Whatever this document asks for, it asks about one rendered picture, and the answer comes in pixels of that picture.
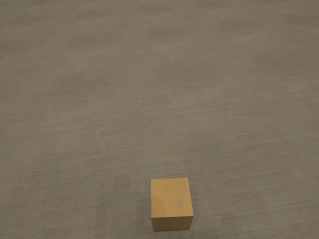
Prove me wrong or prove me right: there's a carton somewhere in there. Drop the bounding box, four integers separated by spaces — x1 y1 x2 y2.
151 177 194 232

